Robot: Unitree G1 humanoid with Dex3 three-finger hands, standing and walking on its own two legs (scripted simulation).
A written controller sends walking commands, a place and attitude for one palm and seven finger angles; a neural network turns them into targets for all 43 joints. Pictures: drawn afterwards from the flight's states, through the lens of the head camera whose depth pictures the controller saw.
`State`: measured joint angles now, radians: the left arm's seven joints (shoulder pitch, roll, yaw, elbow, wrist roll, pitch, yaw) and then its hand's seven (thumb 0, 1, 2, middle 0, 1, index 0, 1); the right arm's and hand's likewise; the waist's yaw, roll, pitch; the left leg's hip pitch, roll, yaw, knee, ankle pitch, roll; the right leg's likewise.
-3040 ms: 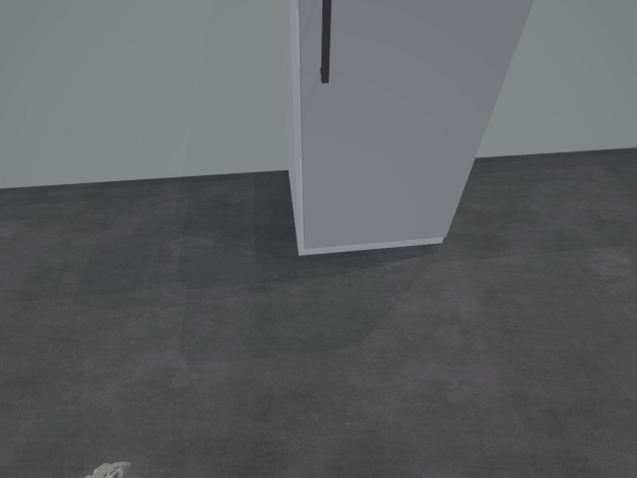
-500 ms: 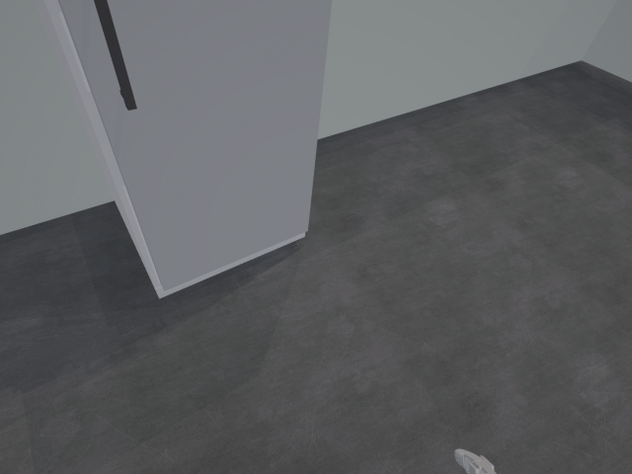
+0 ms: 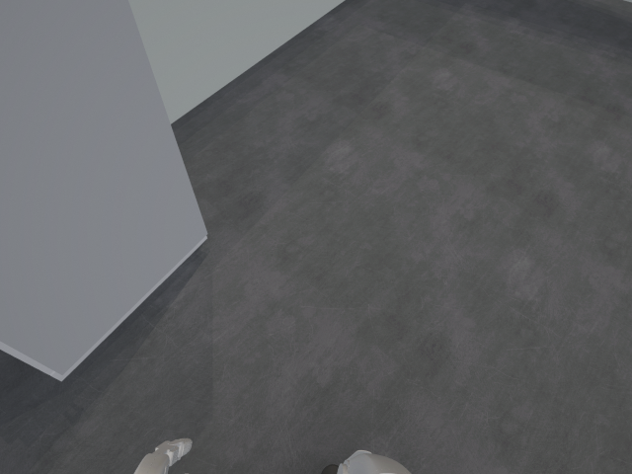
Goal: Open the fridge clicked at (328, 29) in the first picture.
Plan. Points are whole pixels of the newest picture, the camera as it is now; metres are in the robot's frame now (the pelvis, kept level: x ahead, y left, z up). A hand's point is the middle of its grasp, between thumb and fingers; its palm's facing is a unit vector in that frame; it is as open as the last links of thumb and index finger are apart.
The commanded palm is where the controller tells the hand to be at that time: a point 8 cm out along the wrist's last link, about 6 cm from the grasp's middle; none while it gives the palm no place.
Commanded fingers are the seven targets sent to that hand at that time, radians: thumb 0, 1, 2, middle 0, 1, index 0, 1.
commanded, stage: walk to a spot facing it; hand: left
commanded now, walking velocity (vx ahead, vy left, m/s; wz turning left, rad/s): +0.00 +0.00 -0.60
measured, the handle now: out of the picture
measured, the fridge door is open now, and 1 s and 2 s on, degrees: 0 0 0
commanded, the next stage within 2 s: turn to face it in 1.52 s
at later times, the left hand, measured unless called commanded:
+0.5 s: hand (142, 444) +0.17 +0.25 -0.15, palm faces -0.17 -0.95 -0.26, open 7.4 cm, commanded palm none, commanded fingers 0.00 0.90 0.90 -0.20 -0.30 -0.20 -0.30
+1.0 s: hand (212, 377) +0.26 +0.16 -0.14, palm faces -0.61 -0.76 -0.23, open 7.4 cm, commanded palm none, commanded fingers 0.00 0.90 0.90 -0.20 -0.30 -0.20 -0.30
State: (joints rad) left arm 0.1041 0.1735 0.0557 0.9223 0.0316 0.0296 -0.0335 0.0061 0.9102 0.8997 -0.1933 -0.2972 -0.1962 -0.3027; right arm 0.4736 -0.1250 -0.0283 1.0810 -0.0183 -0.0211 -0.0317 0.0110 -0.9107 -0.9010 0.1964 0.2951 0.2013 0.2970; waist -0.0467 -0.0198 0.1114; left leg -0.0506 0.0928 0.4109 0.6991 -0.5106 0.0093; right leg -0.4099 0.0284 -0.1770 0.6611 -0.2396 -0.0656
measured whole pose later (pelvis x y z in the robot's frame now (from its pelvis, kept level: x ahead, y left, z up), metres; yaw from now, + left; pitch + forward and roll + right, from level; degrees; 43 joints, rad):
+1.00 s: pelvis +0.06 +0.06 +0.02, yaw -39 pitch +0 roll +0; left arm 0.15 0.23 0.09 0.91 0.02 0.08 -0.03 0.01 0.91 0.90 -0.19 -0.30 -0.20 -0.30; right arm 0.29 -0.21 -0.06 0.96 -0.03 0.01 -0.02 0.01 -0.91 -0.90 0.20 0.30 0.20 0.30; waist -0.04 0.01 0.08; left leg -0.19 0.17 0.37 0.57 -0.35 -0.01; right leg -0.37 -0.05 -0.08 0.80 -0.43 0.05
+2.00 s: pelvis +0.24 -0.05 +0.03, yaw -49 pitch +0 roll -2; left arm 0.16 0.19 0.07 0.99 0.02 0.02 0.03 0.00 0.91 0.90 -0.19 -0.30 -0.20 -0.30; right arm 0.30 -0.17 -0.04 1.04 -0.02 -0.01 -0.03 -0.01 -0.95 -0.90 0.20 0.30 0.20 0.30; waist -0.02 -0.03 0.02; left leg -0.25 -0.07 0.05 0.40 -0.16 0.12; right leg -0.50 -0.06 0.02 1.08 -0.31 0.07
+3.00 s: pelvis +0.18 -0.07 +0.01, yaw -11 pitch +0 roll +1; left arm 0.32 0.25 0.05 0.96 0.02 0.04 0.01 0.01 0.90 0.90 -0.20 -0.30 -0.20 -0.30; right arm 0.06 -0.25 -0.05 0.89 -0.02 0.04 0.03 0.01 -0.91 -0.90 0.19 0.29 0.20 0.30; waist 0.06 -0.05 0.10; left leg -0.27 0.00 0.10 0.59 -0.32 0.01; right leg -0.28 -0.20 -0.24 0.75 -0.45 0.05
